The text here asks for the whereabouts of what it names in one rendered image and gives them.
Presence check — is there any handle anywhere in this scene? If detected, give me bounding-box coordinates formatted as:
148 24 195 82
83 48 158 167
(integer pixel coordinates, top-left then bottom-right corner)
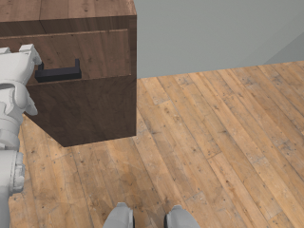
34 58 82 83

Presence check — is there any left robot upper arm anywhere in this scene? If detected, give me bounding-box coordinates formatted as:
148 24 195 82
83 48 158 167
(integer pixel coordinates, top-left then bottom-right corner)
0 150 26 228

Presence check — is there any left robot hand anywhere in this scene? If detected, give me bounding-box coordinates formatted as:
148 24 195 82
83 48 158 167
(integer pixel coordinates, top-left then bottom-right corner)
0 44 42 116

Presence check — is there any drawer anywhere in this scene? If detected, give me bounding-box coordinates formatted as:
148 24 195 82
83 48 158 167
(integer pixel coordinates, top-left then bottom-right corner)
0 28 130 85

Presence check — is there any cabinet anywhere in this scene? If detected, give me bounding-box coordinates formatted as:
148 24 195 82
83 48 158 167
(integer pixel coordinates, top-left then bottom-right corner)
0 0 137 147

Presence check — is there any right robot shin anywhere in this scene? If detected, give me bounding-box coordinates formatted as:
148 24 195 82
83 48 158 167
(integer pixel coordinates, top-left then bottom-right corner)
170 204 182 212

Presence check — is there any robot left forearm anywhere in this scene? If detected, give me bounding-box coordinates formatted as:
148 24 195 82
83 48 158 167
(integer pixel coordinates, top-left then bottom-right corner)
0 80 28 152

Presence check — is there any left robot thigh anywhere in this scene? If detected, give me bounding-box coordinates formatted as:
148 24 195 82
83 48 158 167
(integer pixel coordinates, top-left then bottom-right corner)
103 206 133 228

